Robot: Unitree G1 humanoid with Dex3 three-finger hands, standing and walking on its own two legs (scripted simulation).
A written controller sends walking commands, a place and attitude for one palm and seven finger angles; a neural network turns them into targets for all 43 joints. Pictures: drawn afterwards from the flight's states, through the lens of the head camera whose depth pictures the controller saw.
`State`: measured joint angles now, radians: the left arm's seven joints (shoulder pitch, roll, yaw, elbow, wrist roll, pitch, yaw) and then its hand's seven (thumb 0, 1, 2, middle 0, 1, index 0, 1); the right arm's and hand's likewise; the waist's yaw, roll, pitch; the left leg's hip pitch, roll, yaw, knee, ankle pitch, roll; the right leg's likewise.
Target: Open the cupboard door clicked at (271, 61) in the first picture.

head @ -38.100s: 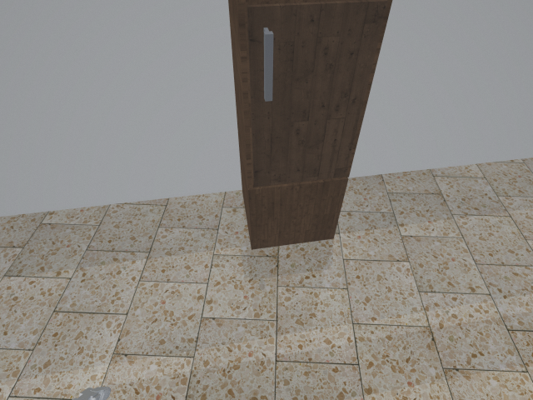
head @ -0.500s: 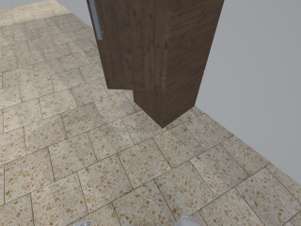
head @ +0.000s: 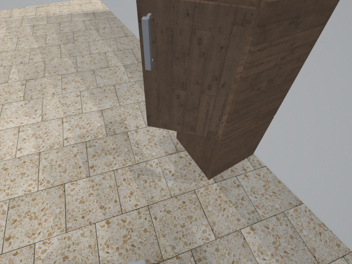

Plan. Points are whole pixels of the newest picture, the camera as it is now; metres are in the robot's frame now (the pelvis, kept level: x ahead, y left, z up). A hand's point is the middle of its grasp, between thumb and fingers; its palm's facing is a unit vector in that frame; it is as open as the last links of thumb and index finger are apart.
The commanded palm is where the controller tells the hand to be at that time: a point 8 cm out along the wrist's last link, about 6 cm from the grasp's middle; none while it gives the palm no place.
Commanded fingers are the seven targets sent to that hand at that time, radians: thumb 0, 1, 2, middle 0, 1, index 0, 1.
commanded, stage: take the last steps up to it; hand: left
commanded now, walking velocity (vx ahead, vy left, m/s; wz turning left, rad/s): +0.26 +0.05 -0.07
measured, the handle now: (149, 43) +0.75 +0.18 +0.12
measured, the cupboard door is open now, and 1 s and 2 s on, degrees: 47 47 47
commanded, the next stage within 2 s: come to a stop and stand still in 0.30 s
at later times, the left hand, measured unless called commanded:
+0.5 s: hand (116, 209) +0.28 +0.21 -0.16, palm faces -0.08 -0.97 -0.21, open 7.4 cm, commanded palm none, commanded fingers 0.00 0.90 0.90 -0.20 -0.30 -0.20 -0.30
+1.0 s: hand (92, 223) +0.23 +0.27 -0.17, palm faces -0.02 -0.97 -0.23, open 7.4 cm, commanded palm none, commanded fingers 0.00 0.90 0.90 -0.20 -0.30 -0.20 -0.30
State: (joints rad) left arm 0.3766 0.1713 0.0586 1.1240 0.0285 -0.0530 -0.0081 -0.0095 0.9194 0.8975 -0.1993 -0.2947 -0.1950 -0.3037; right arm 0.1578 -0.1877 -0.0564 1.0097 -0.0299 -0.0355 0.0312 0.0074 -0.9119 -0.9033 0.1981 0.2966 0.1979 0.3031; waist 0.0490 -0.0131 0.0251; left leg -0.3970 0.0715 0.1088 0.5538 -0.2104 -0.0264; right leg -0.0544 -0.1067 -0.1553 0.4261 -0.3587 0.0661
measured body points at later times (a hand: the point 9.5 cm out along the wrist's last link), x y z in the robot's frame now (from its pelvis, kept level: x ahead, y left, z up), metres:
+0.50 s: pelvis +0.17 +0.03 -0.01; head +0.19 +0.02 +0.44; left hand +0.28 +0.26 -0.15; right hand +0.08 -0.18 -0.17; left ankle +0.09 +0.12 -0.73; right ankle +0.19 -0.08 -0.74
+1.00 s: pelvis +0.17 +0.07 +0.01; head +0.22 +0.08 +0.45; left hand +0.24 +0.32 -0.15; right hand +0.22 -0.18 -0.13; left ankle +0.19 +0.15 -0.73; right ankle +0.08 -0.08 -0.67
